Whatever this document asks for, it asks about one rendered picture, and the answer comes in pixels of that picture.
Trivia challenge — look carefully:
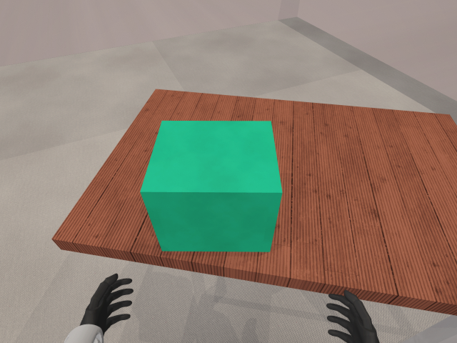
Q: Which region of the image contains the robot left forearm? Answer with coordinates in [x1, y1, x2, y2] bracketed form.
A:
[64, 324, 104, 343]

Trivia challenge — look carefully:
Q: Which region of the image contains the robot right hand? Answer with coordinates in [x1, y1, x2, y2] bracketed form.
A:
[326, 290, 380, 343]

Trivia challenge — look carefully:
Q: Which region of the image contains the robot left hand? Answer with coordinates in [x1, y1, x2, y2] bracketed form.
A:
[80, 274, 134, 335]

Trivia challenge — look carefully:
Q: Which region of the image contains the table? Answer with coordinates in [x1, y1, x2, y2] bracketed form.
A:
[52, 89, 457, 343]

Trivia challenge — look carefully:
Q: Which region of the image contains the carton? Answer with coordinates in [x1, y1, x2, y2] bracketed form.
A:
[140, 121, 283, 252]

